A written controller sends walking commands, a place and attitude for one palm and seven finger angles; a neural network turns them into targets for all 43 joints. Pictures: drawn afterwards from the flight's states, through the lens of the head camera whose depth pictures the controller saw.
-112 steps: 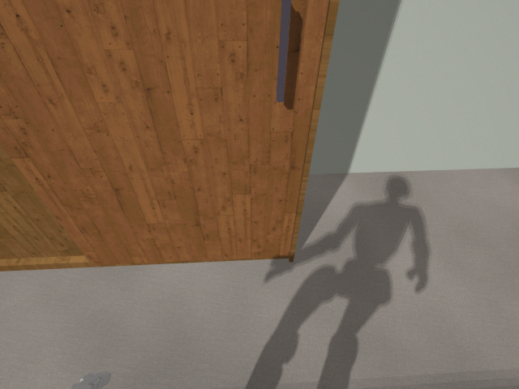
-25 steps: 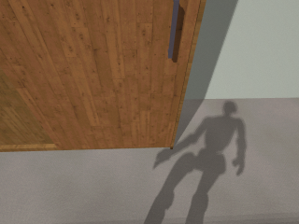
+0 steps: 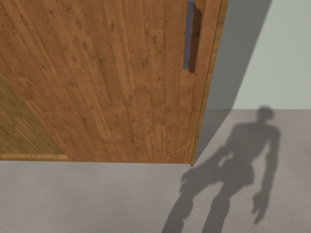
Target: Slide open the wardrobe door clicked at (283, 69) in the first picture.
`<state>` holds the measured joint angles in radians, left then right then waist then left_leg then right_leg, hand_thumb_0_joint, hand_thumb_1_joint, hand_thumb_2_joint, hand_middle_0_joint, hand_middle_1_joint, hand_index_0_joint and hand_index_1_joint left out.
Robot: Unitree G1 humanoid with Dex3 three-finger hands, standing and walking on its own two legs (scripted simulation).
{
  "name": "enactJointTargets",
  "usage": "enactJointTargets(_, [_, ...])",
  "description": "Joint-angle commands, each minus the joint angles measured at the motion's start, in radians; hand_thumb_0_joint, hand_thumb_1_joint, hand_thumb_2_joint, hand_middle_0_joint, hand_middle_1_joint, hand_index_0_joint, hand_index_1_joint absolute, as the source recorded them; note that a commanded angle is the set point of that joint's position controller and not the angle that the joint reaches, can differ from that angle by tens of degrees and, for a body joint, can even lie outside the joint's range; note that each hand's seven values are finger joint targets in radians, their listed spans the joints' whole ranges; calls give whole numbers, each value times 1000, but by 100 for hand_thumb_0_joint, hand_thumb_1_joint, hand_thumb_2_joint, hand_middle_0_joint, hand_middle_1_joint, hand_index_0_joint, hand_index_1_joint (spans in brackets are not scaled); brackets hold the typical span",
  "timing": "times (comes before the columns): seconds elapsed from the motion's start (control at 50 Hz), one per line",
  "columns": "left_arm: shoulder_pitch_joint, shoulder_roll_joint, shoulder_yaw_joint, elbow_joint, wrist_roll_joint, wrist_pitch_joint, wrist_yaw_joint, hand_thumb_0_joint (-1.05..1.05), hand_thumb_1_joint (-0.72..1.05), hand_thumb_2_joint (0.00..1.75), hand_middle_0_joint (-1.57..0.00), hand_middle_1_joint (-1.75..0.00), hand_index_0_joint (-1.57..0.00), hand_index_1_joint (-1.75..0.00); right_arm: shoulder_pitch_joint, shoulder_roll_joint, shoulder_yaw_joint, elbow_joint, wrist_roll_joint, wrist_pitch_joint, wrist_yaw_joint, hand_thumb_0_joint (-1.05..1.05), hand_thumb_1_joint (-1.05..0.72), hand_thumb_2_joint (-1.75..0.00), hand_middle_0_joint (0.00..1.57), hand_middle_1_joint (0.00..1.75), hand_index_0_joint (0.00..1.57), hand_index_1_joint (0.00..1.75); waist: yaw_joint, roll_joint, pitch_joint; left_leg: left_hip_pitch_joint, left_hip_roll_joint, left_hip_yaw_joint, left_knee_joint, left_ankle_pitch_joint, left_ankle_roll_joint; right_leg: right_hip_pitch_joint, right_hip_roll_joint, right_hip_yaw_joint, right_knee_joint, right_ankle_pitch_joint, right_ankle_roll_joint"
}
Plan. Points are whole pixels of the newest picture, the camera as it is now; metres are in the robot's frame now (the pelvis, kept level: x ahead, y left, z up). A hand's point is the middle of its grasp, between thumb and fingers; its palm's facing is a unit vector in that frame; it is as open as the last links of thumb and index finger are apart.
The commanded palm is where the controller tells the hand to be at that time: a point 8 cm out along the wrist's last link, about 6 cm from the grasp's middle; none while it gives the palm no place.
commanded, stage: take the last steps up to it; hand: right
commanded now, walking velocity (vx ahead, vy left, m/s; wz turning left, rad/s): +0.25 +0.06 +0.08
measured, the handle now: (187, 36) +0.65 -0.08 +0.19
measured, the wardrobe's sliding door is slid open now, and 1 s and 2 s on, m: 0.00 0.00 0.00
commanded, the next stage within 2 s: come to a stop and stand still in 0.26 s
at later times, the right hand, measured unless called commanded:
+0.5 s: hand (200, 187) +0.30 -0.12 -0.16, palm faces -0.06 +0.98 -0.18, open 7.4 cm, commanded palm none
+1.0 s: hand (241, 228) +0.19 -0.23 -0.17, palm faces +0.04 +0.98 -0.19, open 7.4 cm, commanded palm none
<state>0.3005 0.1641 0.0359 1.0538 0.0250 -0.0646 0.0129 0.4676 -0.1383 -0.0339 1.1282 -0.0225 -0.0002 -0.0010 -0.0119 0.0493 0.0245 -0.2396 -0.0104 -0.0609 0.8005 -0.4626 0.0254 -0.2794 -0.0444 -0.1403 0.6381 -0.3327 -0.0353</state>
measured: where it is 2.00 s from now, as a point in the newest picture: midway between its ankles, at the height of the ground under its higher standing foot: outside the picture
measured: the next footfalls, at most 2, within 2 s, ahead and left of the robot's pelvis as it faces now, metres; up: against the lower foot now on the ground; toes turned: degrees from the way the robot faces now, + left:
left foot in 0.42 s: +0.28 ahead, +0.14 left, +0.00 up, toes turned +10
right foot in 0.80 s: +0.24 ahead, -0.10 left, +0.00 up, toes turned +0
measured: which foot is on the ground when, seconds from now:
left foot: up 0.00-0.40, down 0.42-0.80, up 0.82-1.00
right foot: down 0.00-0.42, up 0.44-0.78, down 0.80-1.00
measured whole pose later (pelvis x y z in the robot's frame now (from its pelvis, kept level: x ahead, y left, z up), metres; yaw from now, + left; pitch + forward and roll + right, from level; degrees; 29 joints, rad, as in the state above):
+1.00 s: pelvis +0.17 -0.03 +0.02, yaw +2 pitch +0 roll +3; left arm 0.19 0.12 0.02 0.97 0.03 0.00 0.05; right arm 0.29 -0.25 -0.08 1.00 -0.03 0.06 -0.01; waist -0.02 0.06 0.03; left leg -0.45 -0.01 -0.05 1.06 -0.33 -0.06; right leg -0.27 -0.01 -0.07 0.45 -0.19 -0.06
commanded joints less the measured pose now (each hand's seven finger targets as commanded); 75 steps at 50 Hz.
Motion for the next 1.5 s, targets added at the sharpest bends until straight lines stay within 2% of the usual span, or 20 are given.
enactJointTargets(0.0, [186,121,17,13,-3,-2,22,0,90,90,-20,-30,-20,-30,-139,-71,-30,-115,-13,-31,5,0,-90,-90,20,30,20,30,66,-124,168,-464,88,22,385,87,10,133,-362,459,-501,-157,-129])
enactJointTargets(0.1, [205,69,3,42,-9,-29,31,0,90,90,-20,-30,-20,-30,-123,-27,-26,-104,-9,-13,18,0,-90,-90,20,30,20,30,26,-151,103,-427,104,88,278,231,-28,206,-246,151,-434,406,-113])
enactJointTargets(0.26, [248,59,15,84,5,-7,30,0,90,90,-20,-30,-20,-30,-332,-27,-25,-184,-1,-14,16,0,-90,-90,20,30,20,30,58,-160,146,-288,77,178,-116,299,-4,217,-238,62,-382,600,-101])
enactJointTargets(0.34, [223,80,24,91,-1,7,29,0,90,90,-20,-30,-20,-30,-192,-72,-38,-144,-5,-29,8,0,-90,-90,20,30,20,30,-19,-136,46,4,11,225,-253,320,28,202,-211,38,-143,753,-65])
enactJointTargets(0.36, [216,71,22,91,-8,9,26,0,90,90,-20,-30,-20,-30,-69,-110,-51,-107,-9,-44,0,0,-90,-90,20,30,20,30,-80,-93,-33,207,53,171,-307,450,39,115,-168,18,37,663,-25])
enactJointTargets(0.38, [279,18,16,77,-24,7,20,0,90,90,-20,-30,-20,-30,24,-205,-70,-82,-11,-62,-18,0,-90,-90,20,30,20,30,-87,104,-189,457,314,-118,-301,869,128,-91,-44,-28,326,259,29])
enactJointTargets(0.4, [272,11,15,63,-33,15,31,0,90,90,-20,-30,-20,-30,40,-233,-64,-75,9,-59,-24,0,-90,-90,20,30,20,30,-62,76,-239,418,463,-209,-340,1279,230,-91,22,53,514,-279,47])
enactJointTargets(0.42, [235,26,20,59,-33,24,33,0,90,90,-20,-30,-20,-30,-49,-245,-62,-98,6,-60,-31,0,-90,-90,20,30,20,30,-48,93,-244,334,439,-174,-347,1303,242,-84,-11,140,532,-273,41])
enactJointTargets(0.48, [140,-18,18,46,-24,78,35,0,90,90,-20,-30,-20,-30,-252,-152,-36,-157,-3,-24,-55,0,-90,-90,20,30,20,30,14,8,-28,-18,377,-43,-409,1005,204,-71,-47,161,471,-217,51])
enactJointTargets(0.72, [60,47,36,-71,-12,90,11,0,90,90,-20,-30,-20,-30,-312,-198,-63,-239,-12,21,-40,0,-90,-90,20,30,20,30,49,122,-104,-86,290,6,-351,572,122,44,14,85,51,3,71])
enactJointTargets(0.74, [88,57,37,-66,-12,84,8,0,90,90,-20,-30,-20,-30,-307,-188,-60,-238,-6,28,-37,0,-90,-90,20,30,20,30,66,75,-104,-148,256,33,-297,409,80,143,1,91,-91,109,64])
enactJointTargets(0.78, [28,208,55,-127,7,69,10,0,90,90,-20,-30,-20,-30,-260,-87,-41,-266,8,46,-32,0,-90,-90,20,30,20,30,55,-397,-4,-282,12,136,33,-122,-48,-7,-344,530,-403,219,-71])
enactJointTargets(0.82, [-86,202,43,-158,13,65,33,0,90,90,-20,-30,-20,-30,-260,-146,-59,-238,-7,58,-32,0,-90,-90,20,30,20,30,25,-228,39,-237,11,-40,272,-20,-43,-141,-310,516,-454,57,-81])
enactJointTargets(0.86, [-148,163,27,-166,6,52,36,0,90,90,-20,-30,-20,-30,-160,-151,-63,-188,-9,47,-17,0,-90,-90,20,30,20,30,-16,-159,4,-274,11,-36,329,89,-58,-36,-238,385,-421,69,-64])
enactJointTargets(1.0, [11,151,34,-85,-7,50,53,0,90,90,-20,-30,-20,-30,-146,-140,-54,-153,-8,53,-12,0,-90,-90,20,30,20,30,46,-141,-40,-280,31,-15,211,102,-96,209,-252,333,-412,271,-79])
enactJointTargets(1.24, [24,155,39,11,-3,68,26,0,90,90,-20,-30,-20,-30,-78,-73,-6,-62,6,38,-19,0,-90,-90,20,30,20,30,27,-217,-17,20,25,104,-305,72,-42,79,-184,324,-464,-10,-67])
enactJointTargets(1.3, [47,88,29,35,-16,73,18,0,90,90,-20,-30,-20,-30,-23,-105,-7,-24,4,20,-33,0,-90,-90,20,30,20,30,9,-99,5,189,102,36,-530,186,-12,-60,-78,212,-369,-57,27])
enactJointTargets(1.34, [50,20,6,34,-18,75,8,0,90,90,-20,-30,-20,-30,-80,-149,-3,-44,5,7,-40,0,-90,-90,20,30,20,30,32,2,40,-7,242,-94,-628,5,41,18,-6,137,-240,17,52])
enactJointTargets(1.38, [54,21,-4,47,-4,81,9,0,90,90,-20,-30,-20,-30,-137,-120,4,-47,10,-9,-41,0,-90,-90,20,30,20,30,31,232,138,-114,218,-99,-670,9,47,22,-11,129,-178,100,43])
enactJointTargets(1.48, [109,24,-11,95,-9,72,18,0,90,90,-20,-30,-20,-30,-101,-68,16,-35,21,-14,-45,0,-90,-90,20,30,20,30,35,28,113,-66,142,-20,-570,147,26,81,-50,135,-216,218,49])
